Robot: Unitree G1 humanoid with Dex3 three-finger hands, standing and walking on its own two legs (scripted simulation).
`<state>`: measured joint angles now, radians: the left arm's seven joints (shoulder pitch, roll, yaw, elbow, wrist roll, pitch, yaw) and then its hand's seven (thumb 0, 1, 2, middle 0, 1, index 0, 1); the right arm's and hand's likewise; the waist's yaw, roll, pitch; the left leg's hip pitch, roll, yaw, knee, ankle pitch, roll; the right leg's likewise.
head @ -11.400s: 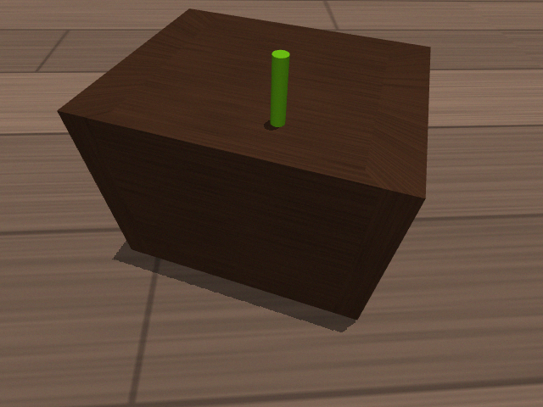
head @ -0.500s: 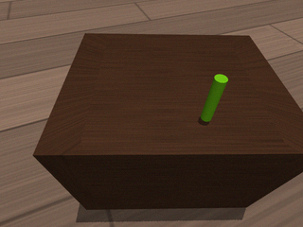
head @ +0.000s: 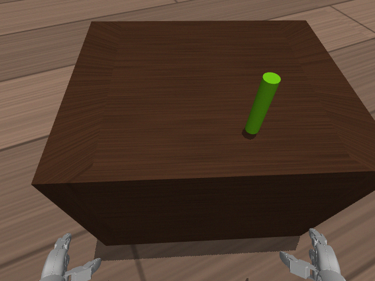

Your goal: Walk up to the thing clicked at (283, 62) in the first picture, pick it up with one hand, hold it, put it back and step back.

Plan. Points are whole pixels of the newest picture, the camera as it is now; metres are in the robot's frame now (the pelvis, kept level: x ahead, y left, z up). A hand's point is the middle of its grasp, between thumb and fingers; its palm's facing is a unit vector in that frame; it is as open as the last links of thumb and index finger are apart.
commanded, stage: rise first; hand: right
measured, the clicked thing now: (260, 106) +0.53 -0.19 +0.02
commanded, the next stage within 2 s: go down in 1.38 s
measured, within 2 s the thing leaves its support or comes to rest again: neither
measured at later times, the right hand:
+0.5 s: hand (322, 248) +0.19 -0.25 -0.01, palm faces +0.31 +0.89 -0.34, open 17.5 cm
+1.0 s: hand (341, 251) +0.18 -0.25 +0.04, palm faces +0.34 +0.87 -0.36, open 17.6 cm
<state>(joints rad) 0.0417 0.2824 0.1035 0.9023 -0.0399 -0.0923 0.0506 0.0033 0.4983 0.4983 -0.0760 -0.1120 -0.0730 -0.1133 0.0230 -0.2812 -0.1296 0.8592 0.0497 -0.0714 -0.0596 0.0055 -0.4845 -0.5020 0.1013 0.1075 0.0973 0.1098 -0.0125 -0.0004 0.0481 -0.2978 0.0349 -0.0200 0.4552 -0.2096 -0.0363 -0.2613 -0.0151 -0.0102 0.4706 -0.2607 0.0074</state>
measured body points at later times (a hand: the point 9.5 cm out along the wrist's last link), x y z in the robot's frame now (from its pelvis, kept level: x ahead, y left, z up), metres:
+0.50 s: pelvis +0.02 +0.01 +0.00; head +0.02 +0.02 +0.45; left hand +0.18 +0.26 -0.08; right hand +0.17 -0.30 +0.01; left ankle +0.01 +0.14 -0.74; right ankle -0.01 -0.12 -0.74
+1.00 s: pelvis +0.00 +0.01 +0.00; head +0.00 +0.03 +0.45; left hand +0.17 +0.26 -0.08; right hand +0.15 -0.30 +0.06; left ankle +0.01 +0.14 -0.74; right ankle -0.01 -0.12 -0.74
